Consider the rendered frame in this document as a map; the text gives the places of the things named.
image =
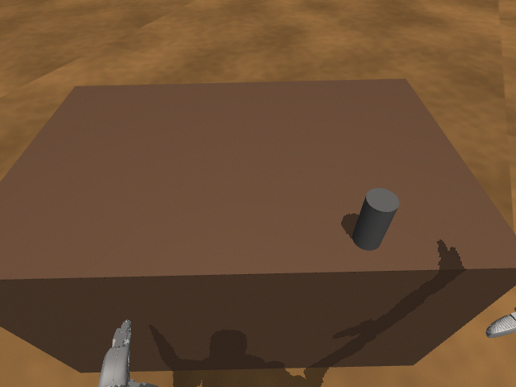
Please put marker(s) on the left robot hand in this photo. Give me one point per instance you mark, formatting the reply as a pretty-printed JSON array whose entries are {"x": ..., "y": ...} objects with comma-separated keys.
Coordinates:
[{"x": 116, "y": 365}]

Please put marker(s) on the right robot hand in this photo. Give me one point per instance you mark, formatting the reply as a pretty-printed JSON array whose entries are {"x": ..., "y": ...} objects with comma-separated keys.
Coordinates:
[{"x": 503, "y": 326}]

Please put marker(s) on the can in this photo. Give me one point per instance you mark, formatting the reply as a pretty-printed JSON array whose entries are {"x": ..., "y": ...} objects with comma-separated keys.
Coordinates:
[{"x": 378, "y": 209}]

